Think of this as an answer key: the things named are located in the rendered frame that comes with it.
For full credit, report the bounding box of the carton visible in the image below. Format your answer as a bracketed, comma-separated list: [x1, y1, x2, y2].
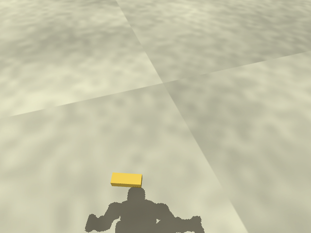
[111, 172, 142, 188]

